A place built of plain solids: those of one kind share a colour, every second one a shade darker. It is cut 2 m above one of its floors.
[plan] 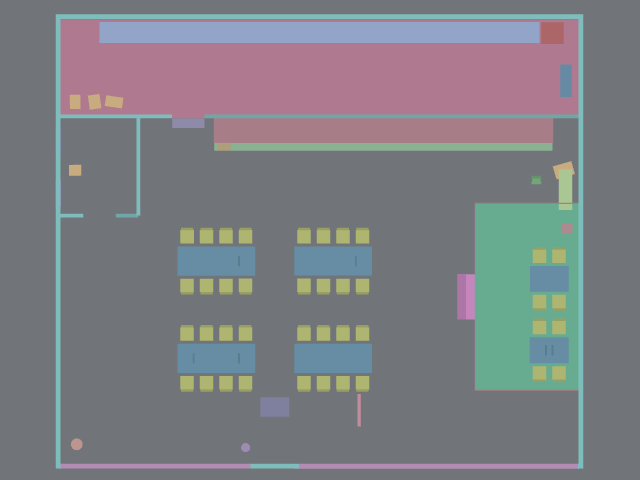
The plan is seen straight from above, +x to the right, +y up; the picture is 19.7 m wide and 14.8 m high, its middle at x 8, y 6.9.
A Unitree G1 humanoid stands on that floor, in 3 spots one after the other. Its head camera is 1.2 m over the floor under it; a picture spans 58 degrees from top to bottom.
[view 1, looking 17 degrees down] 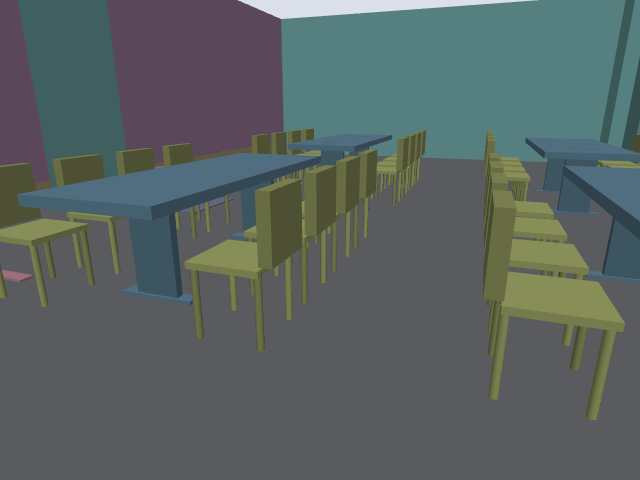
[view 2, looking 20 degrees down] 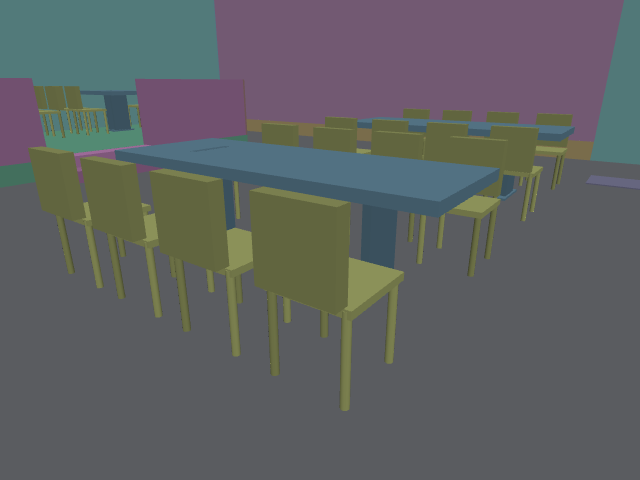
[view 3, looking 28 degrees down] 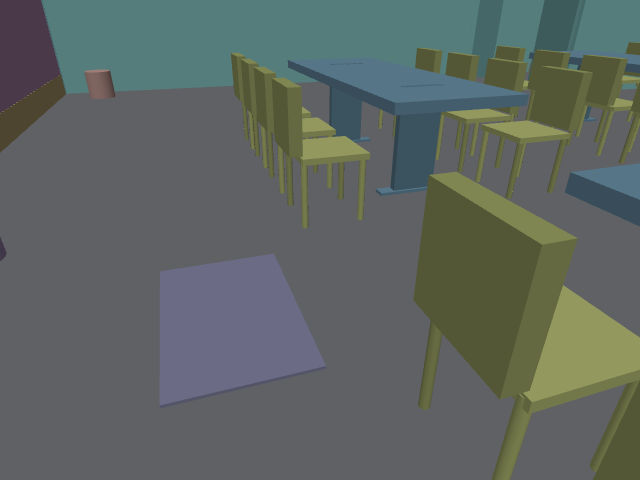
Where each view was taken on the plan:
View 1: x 11.23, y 5.15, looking -160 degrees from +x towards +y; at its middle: ground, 4.10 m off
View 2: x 6.61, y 8.35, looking -54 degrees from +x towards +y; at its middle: side_chair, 1.41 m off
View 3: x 8.21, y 1.65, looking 162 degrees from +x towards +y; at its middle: ground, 2.56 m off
